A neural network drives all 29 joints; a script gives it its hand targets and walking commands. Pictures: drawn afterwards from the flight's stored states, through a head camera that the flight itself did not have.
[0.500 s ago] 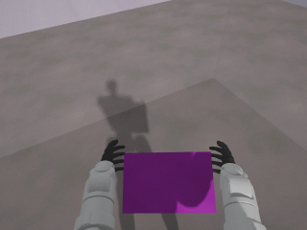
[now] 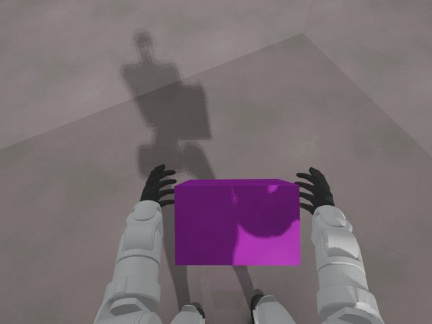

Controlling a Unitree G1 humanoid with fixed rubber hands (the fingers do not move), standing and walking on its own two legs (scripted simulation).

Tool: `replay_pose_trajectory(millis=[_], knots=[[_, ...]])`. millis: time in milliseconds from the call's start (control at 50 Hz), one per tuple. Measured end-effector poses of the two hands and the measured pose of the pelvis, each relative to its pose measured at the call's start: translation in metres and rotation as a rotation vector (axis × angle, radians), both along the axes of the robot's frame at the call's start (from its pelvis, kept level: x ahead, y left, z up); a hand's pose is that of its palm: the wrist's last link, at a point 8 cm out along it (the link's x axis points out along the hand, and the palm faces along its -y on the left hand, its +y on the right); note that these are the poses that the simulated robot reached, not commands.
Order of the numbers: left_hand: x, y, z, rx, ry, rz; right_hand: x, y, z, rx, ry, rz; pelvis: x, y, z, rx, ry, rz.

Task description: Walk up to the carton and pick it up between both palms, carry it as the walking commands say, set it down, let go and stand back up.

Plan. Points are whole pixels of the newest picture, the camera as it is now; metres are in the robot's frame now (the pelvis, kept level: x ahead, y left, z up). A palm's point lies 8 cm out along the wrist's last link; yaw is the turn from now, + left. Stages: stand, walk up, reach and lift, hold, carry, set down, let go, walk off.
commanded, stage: set down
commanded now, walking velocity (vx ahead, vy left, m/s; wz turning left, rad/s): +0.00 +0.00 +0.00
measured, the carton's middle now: (234, 214) +0.36 -0.03 -0.16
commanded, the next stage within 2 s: none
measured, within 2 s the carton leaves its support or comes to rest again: neither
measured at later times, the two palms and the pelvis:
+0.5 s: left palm (161, 202) +0.39 +0.14 -0.13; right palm (306, 209) +0.36 -0.19 -0.13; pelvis -0.01 -0.01 -0.07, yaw +1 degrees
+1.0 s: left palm (169, 202) +0.42 +0.14 -0.22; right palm (293, 210) +0.38 -0.19 -0.22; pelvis -0.03 +0.00 -0.14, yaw +1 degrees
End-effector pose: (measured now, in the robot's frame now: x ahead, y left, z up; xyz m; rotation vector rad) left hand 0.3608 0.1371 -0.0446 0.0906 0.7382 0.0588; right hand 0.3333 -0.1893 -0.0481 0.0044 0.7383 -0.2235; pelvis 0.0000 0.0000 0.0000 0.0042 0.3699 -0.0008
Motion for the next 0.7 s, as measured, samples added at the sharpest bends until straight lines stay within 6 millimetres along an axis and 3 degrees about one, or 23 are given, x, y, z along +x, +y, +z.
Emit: replay_pose_trajectory(millis=[380, 700], knots=[[0.027, 0.001, -0.056, 0.009, 0.012, -0.012, 0.02, 0.001, -0.062, 0.01, 0.005, -0.013, -0.013, -0.011, -0.05, 0.012, 0.203, 0.002], [0.046, 0.001, -0.117, 0.006, -0.005, -0.004, 0.037, 0.004, -0.121, 0.023, -0.018, -0.053, -0.018, -0.004, -0.096, 0.007, 0.346, 0.004]])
